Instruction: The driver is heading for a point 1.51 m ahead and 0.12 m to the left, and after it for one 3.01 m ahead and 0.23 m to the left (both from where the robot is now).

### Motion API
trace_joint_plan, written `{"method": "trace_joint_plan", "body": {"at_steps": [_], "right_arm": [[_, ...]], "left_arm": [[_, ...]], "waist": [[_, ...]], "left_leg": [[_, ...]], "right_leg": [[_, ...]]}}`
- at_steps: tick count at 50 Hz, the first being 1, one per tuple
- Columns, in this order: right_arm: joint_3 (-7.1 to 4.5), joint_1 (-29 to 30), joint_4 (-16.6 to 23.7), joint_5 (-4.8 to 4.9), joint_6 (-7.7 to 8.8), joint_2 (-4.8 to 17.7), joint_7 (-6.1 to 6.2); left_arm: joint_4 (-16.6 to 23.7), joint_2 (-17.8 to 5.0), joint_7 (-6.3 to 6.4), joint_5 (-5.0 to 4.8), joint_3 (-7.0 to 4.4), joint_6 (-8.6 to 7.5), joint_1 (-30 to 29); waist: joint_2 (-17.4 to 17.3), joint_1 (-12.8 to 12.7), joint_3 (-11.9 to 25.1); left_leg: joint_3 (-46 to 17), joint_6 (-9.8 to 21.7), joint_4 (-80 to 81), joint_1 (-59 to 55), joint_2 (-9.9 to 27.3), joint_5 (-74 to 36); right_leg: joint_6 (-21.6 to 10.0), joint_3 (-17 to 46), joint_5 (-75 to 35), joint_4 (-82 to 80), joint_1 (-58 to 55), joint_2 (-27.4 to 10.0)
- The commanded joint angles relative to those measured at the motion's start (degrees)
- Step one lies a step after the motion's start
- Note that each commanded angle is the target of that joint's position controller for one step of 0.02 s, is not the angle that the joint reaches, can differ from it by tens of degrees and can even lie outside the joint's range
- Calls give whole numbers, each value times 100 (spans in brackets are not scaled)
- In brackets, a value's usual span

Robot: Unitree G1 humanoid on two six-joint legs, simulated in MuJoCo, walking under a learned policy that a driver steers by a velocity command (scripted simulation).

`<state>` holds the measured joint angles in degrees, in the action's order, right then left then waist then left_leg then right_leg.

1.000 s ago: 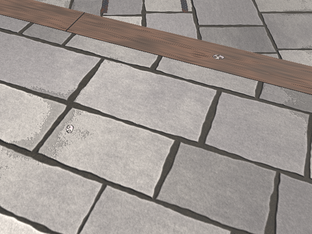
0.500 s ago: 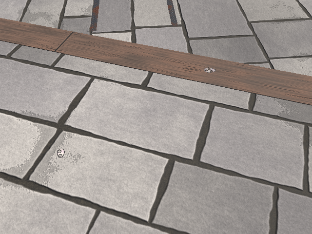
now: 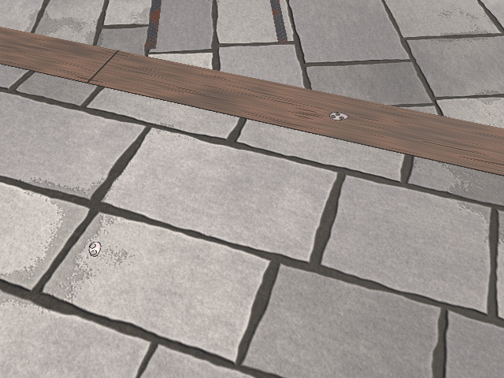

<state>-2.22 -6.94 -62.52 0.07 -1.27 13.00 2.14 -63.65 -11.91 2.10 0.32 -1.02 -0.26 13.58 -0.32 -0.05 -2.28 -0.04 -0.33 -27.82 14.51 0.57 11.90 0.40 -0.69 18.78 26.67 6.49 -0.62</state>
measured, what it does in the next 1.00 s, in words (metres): stands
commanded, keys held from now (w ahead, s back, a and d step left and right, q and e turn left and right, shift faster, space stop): no key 1.00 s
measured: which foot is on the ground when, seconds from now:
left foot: down 0.00-1.00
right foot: down 0.00-1.00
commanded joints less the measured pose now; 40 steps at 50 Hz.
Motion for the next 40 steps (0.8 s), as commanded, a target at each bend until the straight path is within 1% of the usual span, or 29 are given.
{"method": "trace_joint_plan", "body": {"at_steps": [1,17,40], "right_arm": [[-95,-5,132,-2,39,598,22],[-66,-251,-38,5,42,478,43],[-37,-534,-74,23,51,357,64]], "left_arm": [[71,-560,25,2,-78,-32,333],[3,-403,51,-7,-38,-63,735],[26,-246,58,-24,-35,-88,1142]], "waist": [[62,6,87],[33,20,-36],[45,22,-84]], "left_leg": [[-124,200,284,-596,146,-1008],[-145,200,336,-493,129,-714],[-152,209,287,-465,118,-826]], "right_leg": [[-78,91,-902,-569,698,-138],[-73,46,-572,-611,836,-104],[-74,29,-653,-586,877,-96]]}}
